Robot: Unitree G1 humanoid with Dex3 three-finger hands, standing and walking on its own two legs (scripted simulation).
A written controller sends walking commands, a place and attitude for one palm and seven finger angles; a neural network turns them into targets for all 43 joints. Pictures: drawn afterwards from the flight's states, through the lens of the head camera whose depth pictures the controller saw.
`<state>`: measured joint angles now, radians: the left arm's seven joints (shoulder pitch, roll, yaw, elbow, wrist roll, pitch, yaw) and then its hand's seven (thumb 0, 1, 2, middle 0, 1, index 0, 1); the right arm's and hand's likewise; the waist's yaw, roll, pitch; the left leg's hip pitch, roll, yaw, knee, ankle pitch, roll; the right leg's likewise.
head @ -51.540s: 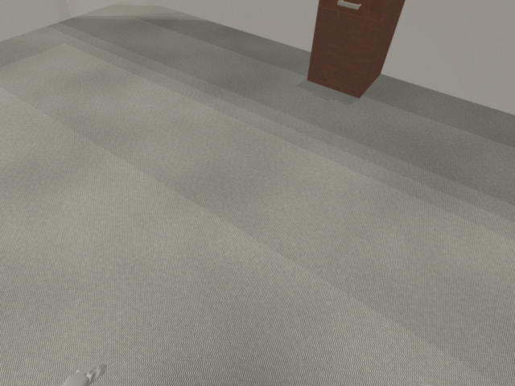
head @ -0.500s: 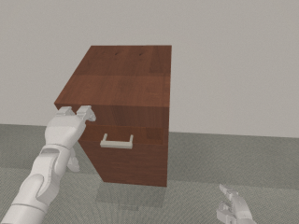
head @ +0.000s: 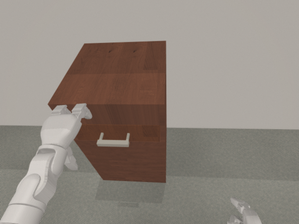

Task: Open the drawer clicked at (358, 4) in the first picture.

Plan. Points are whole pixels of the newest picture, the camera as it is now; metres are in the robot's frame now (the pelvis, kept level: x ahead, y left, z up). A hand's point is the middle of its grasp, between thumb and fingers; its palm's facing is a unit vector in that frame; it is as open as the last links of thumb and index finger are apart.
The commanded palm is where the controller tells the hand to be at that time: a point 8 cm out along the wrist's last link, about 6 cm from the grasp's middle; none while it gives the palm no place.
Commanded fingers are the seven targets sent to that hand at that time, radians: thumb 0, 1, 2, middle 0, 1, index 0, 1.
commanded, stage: move the hooked fingers above the handle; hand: left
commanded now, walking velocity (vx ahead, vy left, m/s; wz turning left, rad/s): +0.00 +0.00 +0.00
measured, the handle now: (114, 139) +0.46 +0.23 -0.18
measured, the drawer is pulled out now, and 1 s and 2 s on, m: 0.00 0.00 0.00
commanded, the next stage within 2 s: none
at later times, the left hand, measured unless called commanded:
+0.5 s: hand (87, 142) +0.33 +0.24 +0.01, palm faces -0.06 -0.05 -1.00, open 13.8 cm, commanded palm +0.31 +0.24 +0.06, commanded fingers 0.00 -0.50 0.30 -0.30 -1.20 -0.30 -1.20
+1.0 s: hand (97, 146) +0.36 +0.23 -0.06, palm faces -0.09 -0.05 -0.99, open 13.8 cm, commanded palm +0.35 +0.24 -0.01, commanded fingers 0.00 -0.50 0.30 -0.30 -1.20 -0.30 -1.20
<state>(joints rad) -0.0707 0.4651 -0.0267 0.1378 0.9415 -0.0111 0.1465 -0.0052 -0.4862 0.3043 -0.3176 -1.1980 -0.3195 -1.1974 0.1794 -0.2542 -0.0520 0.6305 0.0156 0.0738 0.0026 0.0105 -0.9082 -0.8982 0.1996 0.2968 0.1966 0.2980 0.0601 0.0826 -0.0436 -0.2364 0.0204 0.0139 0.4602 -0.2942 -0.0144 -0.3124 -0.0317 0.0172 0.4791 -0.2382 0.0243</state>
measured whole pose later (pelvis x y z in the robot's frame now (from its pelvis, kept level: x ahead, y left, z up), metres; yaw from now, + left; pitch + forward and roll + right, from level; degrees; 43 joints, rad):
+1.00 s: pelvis -0.01 +0.00 -0.04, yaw +0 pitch +16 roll +0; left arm -0.36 0.39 -0.04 0.72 1.10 -0.12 0.38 -0.01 -0.49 0.30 -0.32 -1.20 -0.32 -1.20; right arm 0.24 -0.24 -0.08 0.67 -0.03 0.07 0.00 0.01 -0.91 -0.90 0.20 0.30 0.20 0.30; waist -0.02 0.03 -0.14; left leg -0.67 0.02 0.01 0.82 -0.43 -0.01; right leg -0.73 -0.03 0.02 0.80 -0.35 0.03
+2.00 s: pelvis -0.03 +0.01 -0.08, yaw +0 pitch +24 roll -1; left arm -0.57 0.38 -0.02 0.94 1.17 -0.13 0.50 0.00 -0.49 0.30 -0.32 -1.20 -0.32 -1.20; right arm 0.26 -0.24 -0.07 0.67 -0.05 0.09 0.01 0.00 -0.91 -0.90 0.20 0.30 0.20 0.30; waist -0.08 0.03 -0.20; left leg -0.98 0.03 -0.01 1.08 -0.52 -0.01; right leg -1.03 -0.02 0.02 1.03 -0.42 0.03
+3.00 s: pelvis -0.03 +0.01 -0.09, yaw -1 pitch +25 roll -1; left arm -0.62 0.38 -0.01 0.96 1.17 -0.03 0.59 0.00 -0.48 0.30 -0.33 -1.21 -0.32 -1.21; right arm 0.23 -0.24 -0.06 0.67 -0.05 0.11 0.03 0.00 -0.91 -0.90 0.20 0.30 0.20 0.30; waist -0.09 0.05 -0.19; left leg -1.02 0.03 0.01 1.11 -0.52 0.00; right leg -1.07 -0.02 0.03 1.06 -0.42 0.04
